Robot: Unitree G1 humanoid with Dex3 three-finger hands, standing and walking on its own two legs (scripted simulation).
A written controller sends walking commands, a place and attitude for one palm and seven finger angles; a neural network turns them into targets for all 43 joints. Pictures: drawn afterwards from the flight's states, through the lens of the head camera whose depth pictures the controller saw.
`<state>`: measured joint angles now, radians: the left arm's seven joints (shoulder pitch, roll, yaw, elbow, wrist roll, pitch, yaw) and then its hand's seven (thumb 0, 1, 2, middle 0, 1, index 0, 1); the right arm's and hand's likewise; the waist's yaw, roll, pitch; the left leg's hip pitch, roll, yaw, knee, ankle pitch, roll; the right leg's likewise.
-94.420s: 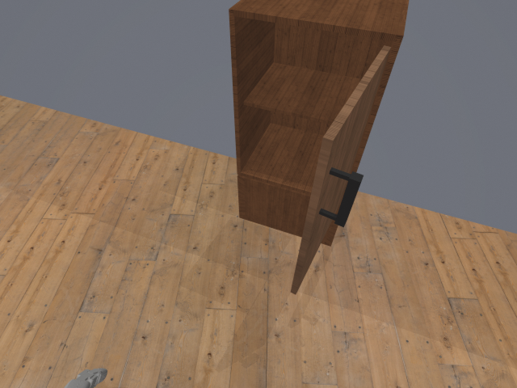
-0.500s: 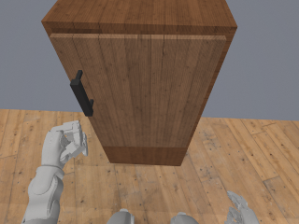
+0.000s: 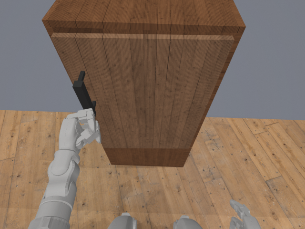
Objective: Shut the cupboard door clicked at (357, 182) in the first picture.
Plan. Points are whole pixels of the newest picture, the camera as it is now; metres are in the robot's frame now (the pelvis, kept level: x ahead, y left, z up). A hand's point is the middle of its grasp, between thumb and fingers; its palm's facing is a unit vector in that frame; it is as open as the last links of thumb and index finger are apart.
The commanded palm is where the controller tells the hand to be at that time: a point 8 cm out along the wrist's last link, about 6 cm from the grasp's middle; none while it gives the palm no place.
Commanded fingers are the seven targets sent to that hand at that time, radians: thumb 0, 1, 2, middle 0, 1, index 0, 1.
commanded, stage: bring the fist close to the handle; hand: left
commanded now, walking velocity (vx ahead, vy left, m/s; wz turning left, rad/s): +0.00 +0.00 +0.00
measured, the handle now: (87, 95) +0.46 +0.21 +0.05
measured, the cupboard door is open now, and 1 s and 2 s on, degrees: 2 0 0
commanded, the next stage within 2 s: push the door shut along its arc in 0.34 s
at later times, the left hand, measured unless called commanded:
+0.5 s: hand (98, 126) +0.36 +0.16 +0.05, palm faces +0.00 -1.00 -0.03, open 3.1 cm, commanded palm +0.34 +0.21 +0.06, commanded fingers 0.00 0.90 0.90 -1.30 -1.50 -1.30 -1.50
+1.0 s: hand (98, 112) +0.40 +0.17 +0.06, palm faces -0.12 -0.99 -0.02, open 3.1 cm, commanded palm +0.40 +0.21 +0.06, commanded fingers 0.00 0.90 0.90 -1.30 -1.50 -1.30 -1.50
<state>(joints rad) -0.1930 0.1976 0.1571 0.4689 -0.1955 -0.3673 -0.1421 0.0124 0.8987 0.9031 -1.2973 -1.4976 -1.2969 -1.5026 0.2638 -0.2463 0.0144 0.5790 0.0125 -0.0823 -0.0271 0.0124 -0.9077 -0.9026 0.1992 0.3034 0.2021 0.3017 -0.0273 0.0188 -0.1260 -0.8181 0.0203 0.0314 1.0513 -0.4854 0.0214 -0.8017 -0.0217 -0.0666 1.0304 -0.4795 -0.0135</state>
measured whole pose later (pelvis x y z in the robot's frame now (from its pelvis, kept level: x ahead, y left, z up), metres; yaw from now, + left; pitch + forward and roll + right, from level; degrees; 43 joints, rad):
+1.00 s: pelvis -0.01 -0.01 -0.01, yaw +0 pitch +16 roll -1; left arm -0.55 0.33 0.23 0.87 -0.21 -0.42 -0.34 0.01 0.90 0.90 -1.32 -1.50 -1.31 -1.50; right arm 0.31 -0.27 0.01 0.62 0.03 -0.03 -0.04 0.01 -0.91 -0.90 0.20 0.30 0.20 0.30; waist -0.06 0.02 -0.12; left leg -0.89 0.02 0.01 1.08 -0.47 0.02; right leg -0.87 -0.02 -0.08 1.05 -0.47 -0.02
